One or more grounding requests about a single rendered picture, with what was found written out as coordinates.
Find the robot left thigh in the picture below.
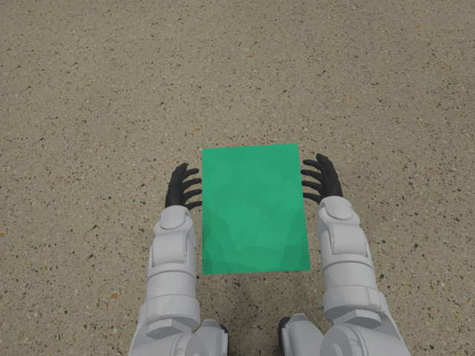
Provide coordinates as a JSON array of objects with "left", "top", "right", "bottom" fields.
[{"left": 195, "top": 326, "right": 228, "bottom": 356}]

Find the robot left upper arm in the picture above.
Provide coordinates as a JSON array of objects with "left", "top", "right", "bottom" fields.
[{"left": 129, "top": 332, "right": 209, "bottom": 356}]

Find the right robot forearm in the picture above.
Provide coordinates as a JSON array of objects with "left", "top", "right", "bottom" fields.
[{"left": 315, "top": 196, "right": 406, "bottom": 346}]

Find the robot right shin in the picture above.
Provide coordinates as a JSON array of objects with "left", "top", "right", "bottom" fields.
[{"left": 287, "top": 314, "right": 308, "bottom": 326}]

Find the left robot forearm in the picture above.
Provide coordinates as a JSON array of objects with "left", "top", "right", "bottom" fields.
[{"left": 128, "top": 205, "right": 200, "bottom": 356}]

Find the carton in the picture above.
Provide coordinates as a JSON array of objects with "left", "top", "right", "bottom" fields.
[{"left": 202, "top": 144, "right": 311, "bottom": 274}]

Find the robot right upper arm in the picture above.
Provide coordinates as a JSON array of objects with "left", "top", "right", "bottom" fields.
[{"left": 319, "top": 323, "right": 411, "bottom": 356}]

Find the robot right hand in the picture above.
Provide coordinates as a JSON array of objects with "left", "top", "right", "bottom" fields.
[{"left": 301, "top": 154, "right": 343, "bottom": 204}]

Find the robot left hand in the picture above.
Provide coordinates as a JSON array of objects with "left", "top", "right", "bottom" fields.
[{"left": 165, "top": 162, "right": 202, "bottom": 211}]

